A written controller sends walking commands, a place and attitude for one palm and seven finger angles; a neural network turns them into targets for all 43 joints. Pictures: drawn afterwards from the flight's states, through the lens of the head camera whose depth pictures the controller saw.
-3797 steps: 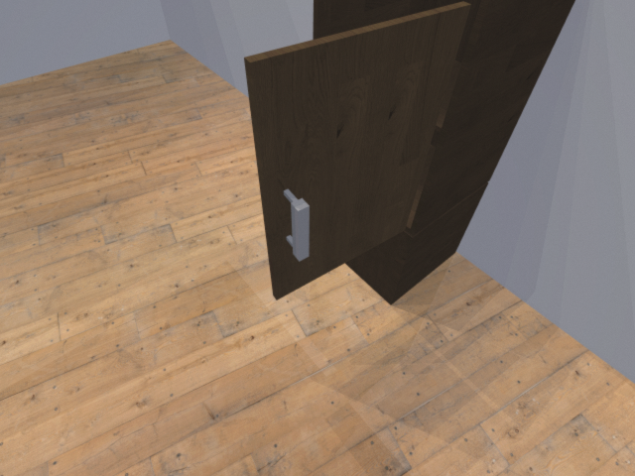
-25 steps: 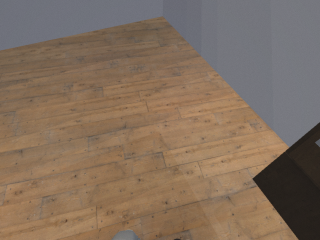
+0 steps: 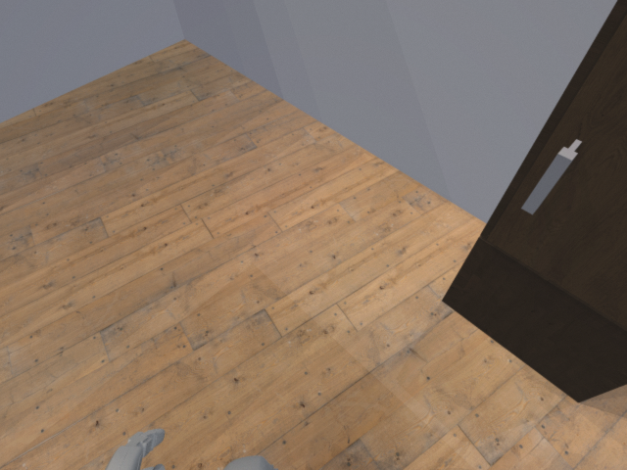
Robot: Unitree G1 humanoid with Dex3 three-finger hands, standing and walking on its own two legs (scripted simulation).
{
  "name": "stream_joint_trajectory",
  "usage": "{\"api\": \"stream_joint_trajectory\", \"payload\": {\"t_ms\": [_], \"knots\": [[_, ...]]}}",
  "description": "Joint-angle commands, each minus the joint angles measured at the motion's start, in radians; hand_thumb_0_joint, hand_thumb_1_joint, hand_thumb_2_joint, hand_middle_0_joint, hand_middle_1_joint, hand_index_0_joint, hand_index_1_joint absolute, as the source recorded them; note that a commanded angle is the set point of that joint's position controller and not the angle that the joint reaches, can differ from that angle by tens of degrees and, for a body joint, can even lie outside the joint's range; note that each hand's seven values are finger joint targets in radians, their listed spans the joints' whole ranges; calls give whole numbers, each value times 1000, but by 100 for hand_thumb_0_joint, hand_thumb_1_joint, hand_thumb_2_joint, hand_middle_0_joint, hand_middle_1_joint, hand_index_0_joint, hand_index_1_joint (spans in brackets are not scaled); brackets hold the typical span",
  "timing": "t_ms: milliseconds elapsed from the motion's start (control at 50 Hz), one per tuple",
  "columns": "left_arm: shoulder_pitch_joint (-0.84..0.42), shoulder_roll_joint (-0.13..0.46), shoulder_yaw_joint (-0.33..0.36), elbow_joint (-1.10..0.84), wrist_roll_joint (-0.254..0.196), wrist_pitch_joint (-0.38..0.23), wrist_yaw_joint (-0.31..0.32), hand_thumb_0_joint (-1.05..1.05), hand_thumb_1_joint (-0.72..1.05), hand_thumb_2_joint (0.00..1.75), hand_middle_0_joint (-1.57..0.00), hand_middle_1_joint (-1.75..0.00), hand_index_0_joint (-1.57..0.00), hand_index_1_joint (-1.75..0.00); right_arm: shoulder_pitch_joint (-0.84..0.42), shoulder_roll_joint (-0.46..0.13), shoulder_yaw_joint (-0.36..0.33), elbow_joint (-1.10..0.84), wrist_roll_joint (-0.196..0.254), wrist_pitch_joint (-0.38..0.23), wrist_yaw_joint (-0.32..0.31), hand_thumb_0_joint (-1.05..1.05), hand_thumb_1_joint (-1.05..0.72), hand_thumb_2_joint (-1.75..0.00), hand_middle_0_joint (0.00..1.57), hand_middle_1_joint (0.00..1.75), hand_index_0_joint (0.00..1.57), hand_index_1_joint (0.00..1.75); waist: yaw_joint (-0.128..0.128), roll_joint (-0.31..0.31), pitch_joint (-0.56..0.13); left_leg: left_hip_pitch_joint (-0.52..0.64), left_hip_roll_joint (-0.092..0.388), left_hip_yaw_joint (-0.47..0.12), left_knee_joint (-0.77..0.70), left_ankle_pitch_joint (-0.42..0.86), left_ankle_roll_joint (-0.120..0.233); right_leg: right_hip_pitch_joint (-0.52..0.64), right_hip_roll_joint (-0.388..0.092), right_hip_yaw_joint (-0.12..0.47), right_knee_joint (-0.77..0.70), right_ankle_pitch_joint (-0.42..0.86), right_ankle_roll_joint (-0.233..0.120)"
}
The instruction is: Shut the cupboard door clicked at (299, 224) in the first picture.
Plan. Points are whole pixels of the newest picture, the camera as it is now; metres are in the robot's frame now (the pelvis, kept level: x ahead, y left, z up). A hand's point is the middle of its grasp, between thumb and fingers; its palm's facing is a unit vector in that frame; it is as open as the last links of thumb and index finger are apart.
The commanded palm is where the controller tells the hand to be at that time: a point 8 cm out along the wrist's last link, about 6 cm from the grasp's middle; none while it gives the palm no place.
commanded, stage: turn to face it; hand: left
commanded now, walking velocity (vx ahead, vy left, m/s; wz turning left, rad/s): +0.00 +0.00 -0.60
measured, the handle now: (552, 177) +0.62 -0.41 -0.06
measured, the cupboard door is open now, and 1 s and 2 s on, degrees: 0 0 0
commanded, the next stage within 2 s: take the last steps up to it in 1.14 s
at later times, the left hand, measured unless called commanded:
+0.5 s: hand (183, 430) +0.18 +0.21 -0.15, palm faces -0.26 -0.94 -0.21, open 7.4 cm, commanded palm none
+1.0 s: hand (235, 407) +0.22 +0.14 -0.16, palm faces -0.48 -0.85 -0.20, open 7.4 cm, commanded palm none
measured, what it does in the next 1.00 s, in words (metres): steps on the spot, turning right: left foot, then right foot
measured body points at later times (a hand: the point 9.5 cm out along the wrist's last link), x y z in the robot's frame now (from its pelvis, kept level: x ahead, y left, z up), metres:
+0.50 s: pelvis +0.02 +0.03 +0.02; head +0.08 +0.03 +0.46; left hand +0.19 +0.26 -0.13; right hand +0.01 -0.22 -0.12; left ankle +0.06 +0.14 -0.72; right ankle -0.04 -0.09 -0.66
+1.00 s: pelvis +0.05 +0.02 +0.01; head +0.09 +0.01 +0.45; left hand +0.24 +0.19 -0.14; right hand -0.01 -0.25 -0.12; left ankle +0.12 +0.11 -0.73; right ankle -0.03 -0.09 -0.72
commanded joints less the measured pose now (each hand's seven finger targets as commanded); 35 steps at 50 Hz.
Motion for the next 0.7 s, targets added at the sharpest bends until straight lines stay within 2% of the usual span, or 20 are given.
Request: {"api": "stream_joint_trajectory", "payload": {"t_ms": [0, 60, 140, 160, 200, 220, 240, 260, 280, 320, 360, 440, 480, 540, 560, 580, 600, 620, 640, 680], "knots": [[97, 187, 49, -46, -3, -4, 36, 0, 90, 90, -20, -30, -20, -30, -75, -83, -9, -122, 2, -29, -6, 0, -90, -90, 20, 30, 20, 30, 43, -231, -184, -268, -9, -131, 235, 41, -29, 306, -289, 318, -182, 745, -201], [33, 191, 44, -69, 5, -2, 32, 0, 90, 90, -20, -30, -20, -30, -29, -60, -5, -103, 1, -20, 5, 0, -90, -90, 20, 30, 20, 30, 9, -196, -175, -130, -36, -90, 70, 99, -34, 154, -241, 276, -210, 567, -170], [17, 206, 51, -70, 10, 5, 21, 0, 90, 90, -20, -30, -20, -30, -14, -58, -7, -111, 6, -25, 6, 0, -90, -90, 20, 30, 20, 30, 4, -211, -131, -26, -75, -71, -141, 123, -23, 52, -217, 338, -220, 411, -157], [4, 206, 53, -73, 8, 7, 19, 0, 90, 90, -20, -30, -20, -30, 20, -56, -7, -105, 6, -29, 4, 0, -90, -90, 20, 30, 20, 30, -12, -218, -136, 12, -83, -67, -210, 158, -21, 34, -205, 344, -201, 393, -145], [-27, 180, 49, -80, -3, 15, 16, 0, 90, 90, -20, -30, -20, -30, 104, -74, -9, -80, 4, -43, -1, 0, -90, -90, 20, 30, 20, 30, -54, -176, -146, 193, -84, -68, -449, 311, -14, -74, -148, 326, -128, 278, -78], [-5, 123, 39, -94, -12, 22, 11, 0, 90, 90, -20, -30, -20, -30, 139, -146, -18, -76, -6, -56, -5, 0, -90, -90, 20, 30, 20, 30, -57, 32, -176, 276, 63, -237, -610, 293, 34, -164, -36, 244, 11, 95, -21], [25, 76, 26, -108, -16, 21, 1, 0, 90, 90, -20, -30, -20, -30, 148, -238, -35, -89, -16, -56, -5, 0, -90, -90, 20, 30, 20, 30, -48, 309, -167, 280, 306, -485, -685, 344, 144, -264, 62, 88, 262, -256, 35], [13, 107, 32, -110, -5, 22, -2, 0, 90, 90, -20, -30, -20, -30, 134, -237, -30, -99, -21, -57, -9, 0, -90, -90, 20, 30, 20, 30, -51, 241, -162, 196, 374, -528, -709, 304, 210, -255, 21, 110, 442, -300, 40], [-2, 112, 42, -95, 3, 22, -9, 0, 90, 90, -20, -30, -20, -30, 87, -209, -24, -105, -24, -61, -14, 0, -90, -90, 20, 30, 20, 30, -27, 189, -135, 153, 329, -473, -704, 333, 207, -262, 1, 114, 540, -249, 47], [14, 101, 45, -71, -1, 24, -25, 0, 90, 90, -20, -30, -20, -30, 8, -161, -9, -126, -24, -60, -17, 0, -90, -90, 20, 30, 20, 30, 12, 116, -99, 143, 237, -275, -663, 440, 180, -255, -32, 81, 570, -147, 64], [14, 78, 36, -68, -5, 28, -31, 0, 90, 90, -20, -30, -20, -30, 21, -145, -8, -115, -22, -60, -18, 0, -90, -90, 20, 30, 20, 30, 4, 121, -136, 226, 206, -158, -612, 611, 172, -246, -38, 41, 497, -129, 75], [-36, 56, 24, -83, -6, 27, -30, 0, 90, 90, -20, -30, -20, -30, 92, -151, -21, -76, -20, -54, -13, 0, -90, -90, 20, 30, 20, 30, -36, 126, -158, 285, 227, -83, -565, 717, 181, -178, -34, -11, 300, -135, 68], [-34, 50, 21, -85, -6, 24, -29, 0, 90, 90, -20, -30, -20, -30, 91, -166, -29, -66, -20, -49, -7, 0, -90, -90, 20, 30, 20, 30, -38, 159, -167, 279, 238, -54, -543, 716, 175, -126, -20, -36, 207, -129, 58], [0, 65, 20, -77, -4, 14, -25, 0, 90, 90, -20, -30, -20, -30, 78, -178, -38, -62, -16, -44, 1, 0, -90, -90, 20, 30, 20, 30, -17, 155, -173, 236, 230, -10, -457, 695, 130, 9, 1, -65, -19, -5, 34], [62, 82, 26, -58, -4, 10, -22, 0, 90, 90, -20, -30, -20, -30, 50, -180, -41, -67, -11, -42, 4, 0, -90, -90, 20, 30, 20, 30, 22, 119, -192, 185, 207, 24, -383, 618, 92, 114, -1, -62, -149, 119, 22], [130, 155, 38, -37, 2, 2, -13, 0, 90, 90, -20, -30, -20, -30, 43, -144, -38, -81, -1, -40, 10, 0, -90, -90, 20, 30, 20, 30, 52, -42, -217, 35, 149, 68, -240, 422, 35, 286, -115, 79, -244, 258, -19], [174, 261, 59, -21, 8, -7, 3, 0, 90, 90, -20, -30, -20, -30, -13, -60, -14, -133, 2, -37, 15, 0, -90, -90, 20, 30, 20, 30, 86, -368, -182, -248, -18, 105, -2, -91, -24, 374, -368, 422, -284, 547, -135], [216, 280, 55, -13, -8, -3, 13, 0, 90, 90, -20, -30, -20, -30, -52, -86, -10, -145, -2, -22, 4, 0, -90, -90, 20, 30, 20, 30, 106, -288, -175, -265, -29, -51, 147, -112, -20, 294, -415, 447, -273, 639, -206], [172, 245, 61, -14, -5, -3, 28, 0, 90, 90, -20, -30, -20, -30, -61, -79, -15, -137, 0, -15, -4, 0, -90, -90, 20, 30, 20, 30, 74, -325, -170, -297, -26, -96, 224, -60, -19, 278, -361, 448, -268, 609, -205], [62, 178, 38, -48, -7, -3, 30, 0, 90, 90, -20, -30, -20, -30, -34, -93, -16, -100, -3, -18, 1, 0, -90, -90, 20, 30, 20, 30, 23, -260, -139, -285, -3, -123, 233, 88, -31, 238, -270, 315, -249, 548, -174]]}}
